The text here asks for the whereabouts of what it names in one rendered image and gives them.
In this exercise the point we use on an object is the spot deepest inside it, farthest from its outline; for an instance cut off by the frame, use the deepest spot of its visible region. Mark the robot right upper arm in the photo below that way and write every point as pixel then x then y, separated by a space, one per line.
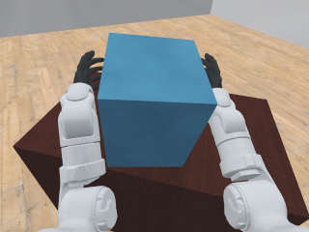
pixel 257 206

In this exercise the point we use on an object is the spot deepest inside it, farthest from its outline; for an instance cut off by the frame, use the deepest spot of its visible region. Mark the right robot hand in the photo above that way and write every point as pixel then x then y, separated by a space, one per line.
pixel 212 71

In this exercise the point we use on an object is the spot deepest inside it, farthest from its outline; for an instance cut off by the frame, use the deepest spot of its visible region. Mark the left robot forearm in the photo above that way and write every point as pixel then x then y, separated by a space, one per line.
pixel 79 130

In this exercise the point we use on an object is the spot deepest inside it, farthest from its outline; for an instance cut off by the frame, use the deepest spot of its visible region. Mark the robot left upper arm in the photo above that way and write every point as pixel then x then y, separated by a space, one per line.
pixel 91 209

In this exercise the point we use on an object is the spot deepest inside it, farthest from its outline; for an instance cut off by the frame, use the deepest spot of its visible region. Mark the right robot forearm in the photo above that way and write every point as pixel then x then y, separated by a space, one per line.
pixel 239 161

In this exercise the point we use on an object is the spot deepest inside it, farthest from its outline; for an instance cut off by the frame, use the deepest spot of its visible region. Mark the left robot hand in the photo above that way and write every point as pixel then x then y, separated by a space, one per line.
pixel 83 70

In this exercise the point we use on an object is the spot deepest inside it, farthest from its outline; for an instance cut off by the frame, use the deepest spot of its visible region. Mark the pedestal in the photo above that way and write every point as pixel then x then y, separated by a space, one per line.
pixel 188 198

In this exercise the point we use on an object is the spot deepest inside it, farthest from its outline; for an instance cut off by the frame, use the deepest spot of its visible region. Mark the carton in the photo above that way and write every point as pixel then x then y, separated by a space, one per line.
pixel 154 100

